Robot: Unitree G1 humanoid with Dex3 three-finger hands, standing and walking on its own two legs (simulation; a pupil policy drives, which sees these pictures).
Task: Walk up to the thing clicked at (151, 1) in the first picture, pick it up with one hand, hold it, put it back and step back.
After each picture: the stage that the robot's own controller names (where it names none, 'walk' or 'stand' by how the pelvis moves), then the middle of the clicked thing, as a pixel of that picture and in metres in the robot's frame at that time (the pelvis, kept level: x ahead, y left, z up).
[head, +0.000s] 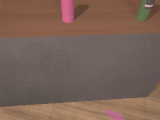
stand; out of the picture +0.88 -0.36 +0.09
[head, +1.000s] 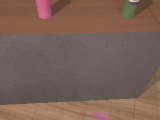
sink last; out of the picture +0.81 -0.23 +0.12
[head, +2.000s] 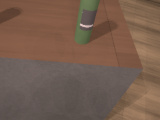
sink last; (86, 16) +0.60 +0.01 +0.12
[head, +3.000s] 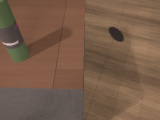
stand; (9, 32) +0.49 +0.27 +0.12
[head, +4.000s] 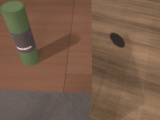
stand; (23, 37) +0.49 +0.23 +0.10
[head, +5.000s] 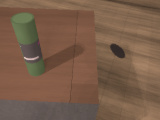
stand; (30, 48) +0.47 +0.21 +0.10
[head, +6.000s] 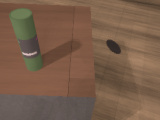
stand; (28, 43) +0.49 +0.21 +0.09
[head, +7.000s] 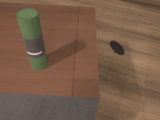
stand; (34, 43) +0.49 +0.20 +0.09
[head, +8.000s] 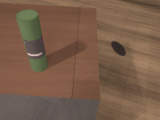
stand; (34, 44) +0.49 +0.20 +0.09
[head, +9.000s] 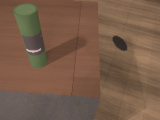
rise first; (33, 40) +0.49 +0.19 +0.09
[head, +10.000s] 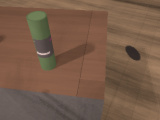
rise first; (43, 43) +0.50 +0.20 +0.09
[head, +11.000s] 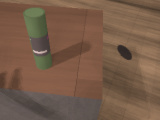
go down; (39, 42) +0.50 +0.18 +0.10
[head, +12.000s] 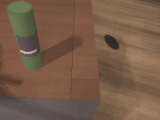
go down; (27, 40) +0.48 +0.18 +0.11
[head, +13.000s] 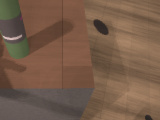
close in; (11, 24) +0.49 +0.19 +0.13
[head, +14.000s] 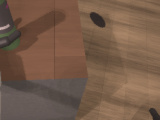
close; out of the picture +0.51 +0.20 +0.15
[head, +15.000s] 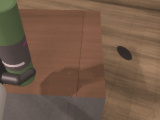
lift; (13, 49) +0.32 +0.18 +0.24
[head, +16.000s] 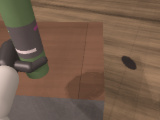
hold; (26, 36) +0.33 +0.16 +0.28
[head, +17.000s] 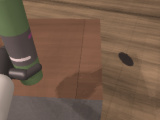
hold; (20, 44) +0.33 +0.17 +0.26
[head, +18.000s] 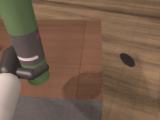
crouch; (28, 44) +0.33 +0.15 +0.26
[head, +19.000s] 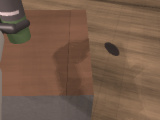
crouch; (7, 0) +0.46 +0.19 +0.30
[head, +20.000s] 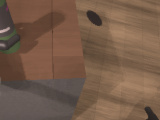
lower; out of the picture +0.50 +0.20 +0.15
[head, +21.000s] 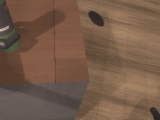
lower; out of the picture +0.50 +0.20 +0.15
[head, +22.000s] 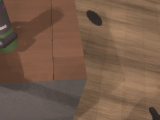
lower; out of the picture +0.50 +0.20 +0.15
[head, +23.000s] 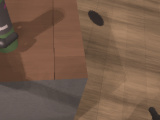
lower; out of the picture +0.50 +0.20 +0.15
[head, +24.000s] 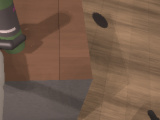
loosen; (3, 16) +0.49 +0.19 +0.15
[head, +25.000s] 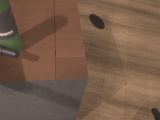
withdraw; (1, 19) +0.49 +0.19 +0.15
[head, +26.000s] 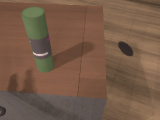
sink last; (40, 43) +0.47 +0.18 +0.12
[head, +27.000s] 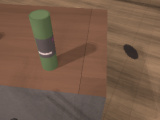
stand; (45, 43) +0.49 +0.19 +0.10
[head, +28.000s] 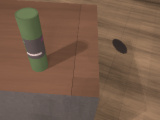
stand; (34, 43) +0.48 +0.19 +0.09
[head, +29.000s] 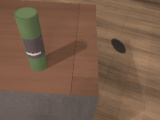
stand; (33, 43) +0.48 +0.19 +0.09
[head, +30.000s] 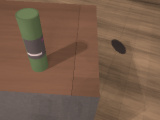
stand; (34, 44) +0.48 +0.19 +0.09
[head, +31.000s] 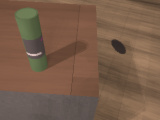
stand; (33, 43) +0.48 +0.19 +0.09
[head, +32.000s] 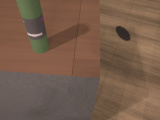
walk; (34, 24) +0.53 +0.19 +0.12
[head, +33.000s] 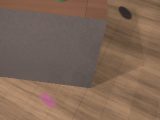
walk; out of the picture +0.84 +0.13 +0.12
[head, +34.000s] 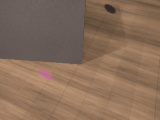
stand; out of the picture +1.21 +0.24 +0.12
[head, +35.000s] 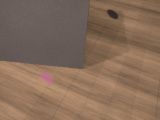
stand; out of the picture +1.20 +0.21 +0.10
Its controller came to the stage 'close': yes
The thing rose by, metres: 0.21
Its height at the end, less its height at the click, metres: +0.00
